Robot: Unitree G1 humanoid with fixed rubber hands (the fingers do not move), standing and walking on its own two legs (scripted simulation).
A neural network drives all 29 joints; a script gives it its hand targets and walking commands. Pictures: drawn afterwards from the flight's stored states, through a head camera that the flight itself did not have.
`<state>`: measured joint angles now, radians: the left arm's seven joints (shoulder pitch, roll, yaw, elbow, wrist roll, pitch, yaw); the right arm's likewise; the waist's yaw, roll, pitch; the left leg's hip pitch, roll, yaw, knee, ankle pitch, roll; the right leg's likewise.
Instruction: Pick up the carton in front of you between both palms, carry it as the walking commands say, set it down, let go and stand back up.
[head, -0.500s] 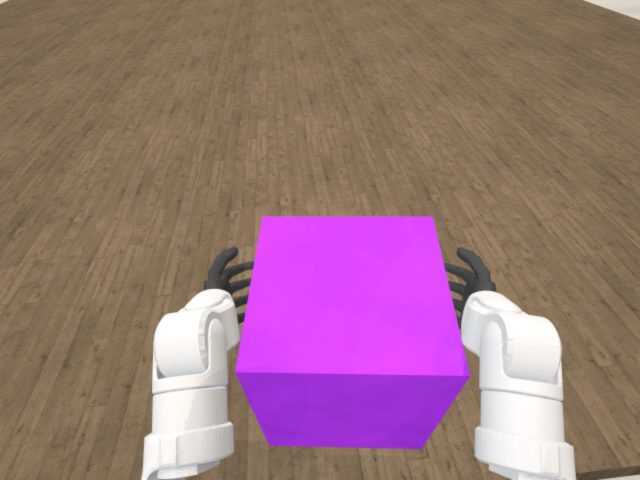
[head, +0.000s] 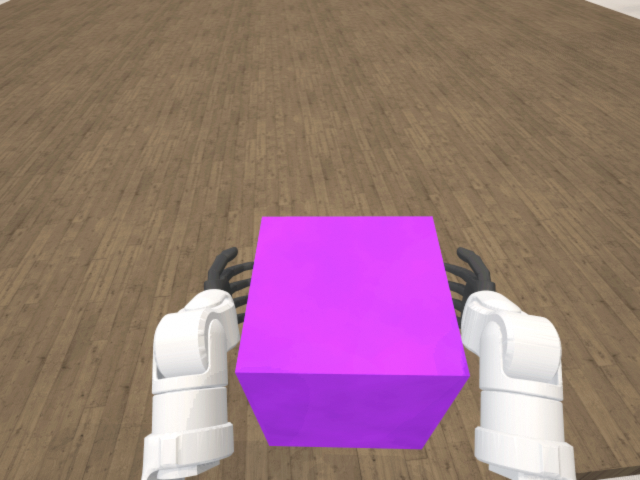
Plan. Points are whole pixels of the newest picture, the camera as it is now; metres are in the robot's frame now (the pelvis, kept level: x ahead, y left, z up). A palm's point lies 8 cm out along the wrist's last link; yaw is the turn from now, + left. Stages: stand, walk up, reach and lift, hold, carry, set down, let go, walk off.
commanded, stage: carry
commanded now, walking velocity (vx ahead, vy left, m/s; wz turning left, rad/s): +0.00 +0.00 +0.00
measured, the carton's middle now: (345, 338) +0.32 +0.00 +0.04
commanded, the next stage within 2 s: none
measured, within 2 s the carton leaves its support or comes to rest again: neither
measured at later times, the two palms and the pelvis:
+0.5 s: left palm (225, 305) +0.32 +0.14 +0.11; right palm (481, 307) +0.32 -0.16 +0.11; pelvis +0.00 -0.01 +0.00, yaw +0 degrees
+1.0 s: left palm (219, 260) +0.37 +0.16 +0.14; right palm (468, 257) +0.37 -0.15 +0.15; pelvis +0.04 +0.00 -0.01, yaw +0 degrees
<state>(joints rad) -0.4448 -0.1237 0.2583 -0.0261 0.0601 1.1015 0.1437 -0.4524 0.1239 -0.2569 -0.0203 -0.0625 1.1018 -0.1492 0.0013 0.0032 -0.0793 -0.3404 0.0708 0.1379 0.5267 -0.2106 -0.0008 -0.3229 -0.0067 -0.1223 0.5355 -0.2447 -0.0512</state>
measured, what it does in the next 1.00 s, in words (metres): stands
